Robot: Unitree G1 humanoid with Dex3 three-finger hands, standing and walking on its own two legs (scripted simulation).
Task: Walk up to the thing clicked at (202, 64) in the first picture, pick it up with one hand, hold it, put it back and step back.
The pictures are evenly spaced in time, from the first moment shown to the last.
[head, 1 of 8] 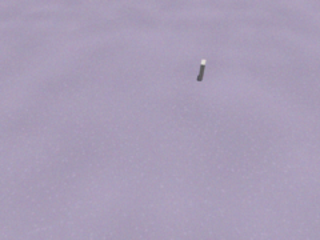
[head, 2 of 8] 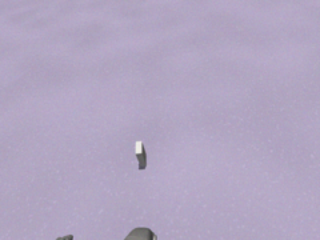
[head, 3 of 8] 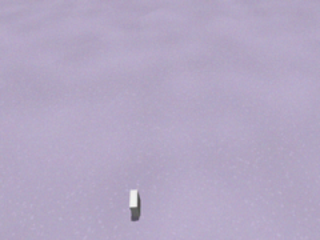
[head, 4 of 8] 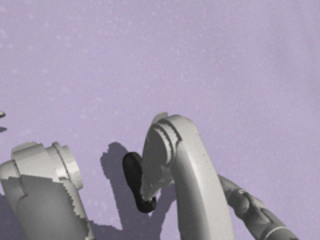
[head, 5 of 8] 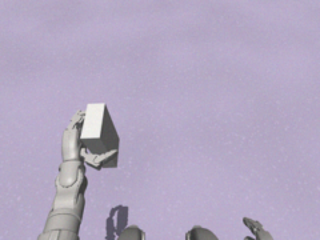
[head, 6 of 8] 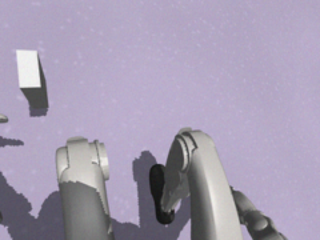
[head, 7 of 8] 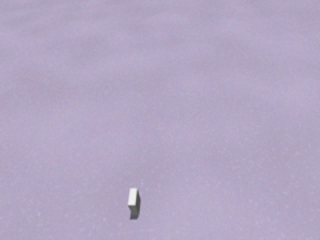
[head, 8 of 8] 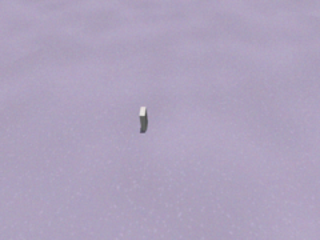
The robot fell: no
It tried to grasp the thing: yes
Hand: left
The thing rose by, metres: 0.66
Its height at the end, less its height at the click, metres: +0.00
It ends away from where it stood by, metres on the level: 0.03
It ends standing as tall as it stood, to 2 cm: yes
